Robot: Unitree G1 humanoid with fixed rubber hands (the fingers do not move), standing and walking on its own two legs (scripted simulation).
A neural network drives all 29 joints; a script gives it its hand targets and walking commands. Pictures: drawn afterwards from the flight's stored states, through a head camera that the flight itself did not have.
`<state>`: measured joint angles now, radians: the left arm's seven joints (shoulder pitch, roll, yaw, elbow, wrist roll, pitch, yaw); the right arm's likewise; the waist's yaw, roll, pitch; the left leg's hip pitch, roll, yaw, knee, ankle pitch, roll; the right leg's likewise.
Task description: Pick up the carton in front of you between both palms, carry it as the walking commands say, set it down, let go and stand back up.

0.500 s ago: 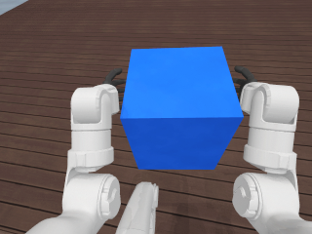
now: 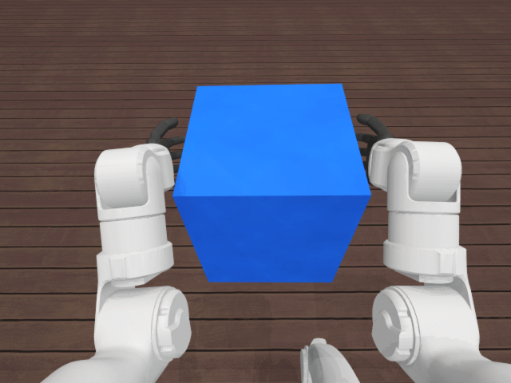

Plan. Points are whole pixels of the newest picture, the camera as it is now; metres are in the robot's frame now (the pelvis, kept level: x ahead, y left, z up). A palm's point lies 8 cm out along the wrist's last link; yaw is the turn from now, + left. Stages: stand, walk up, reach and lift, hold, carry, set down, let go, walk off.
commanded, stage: carry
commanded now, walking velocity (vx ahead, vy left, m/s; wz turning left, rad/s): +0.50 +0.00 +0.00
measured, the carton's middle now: (269, 191) +0.39 -0.01 +0.11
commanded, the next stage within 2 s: none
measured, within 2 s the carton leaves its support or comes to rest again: neither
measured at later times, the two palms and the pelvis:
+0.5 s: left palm (190, 93) +0.64 +0.13 +0.13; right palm (333, 86) +0.66 -0.16 +0.13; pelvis +0.29 -0.02 +0.02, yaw +3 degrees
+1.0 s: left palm (193, 48) +0.88 +0.16 +0.12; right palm (307, 45) +0.88 -0.14 +0.12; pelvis +0.62 +0.01 +0.01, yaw +1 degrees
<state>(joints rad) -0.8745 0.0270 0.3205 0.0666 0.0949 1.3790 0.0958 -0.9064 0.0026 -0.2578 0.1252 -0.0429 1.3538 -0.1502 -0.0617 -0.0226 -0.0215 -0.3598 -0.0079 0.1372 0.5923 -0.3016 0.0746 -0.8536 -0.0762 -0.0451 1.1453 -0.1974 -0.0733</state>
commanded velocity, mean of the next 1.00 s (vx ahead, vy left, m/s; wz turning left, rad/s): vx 0.50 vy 0.00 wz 0.00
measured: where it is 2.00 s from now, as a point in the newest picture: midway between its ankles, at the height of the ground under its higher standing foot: (248, 179)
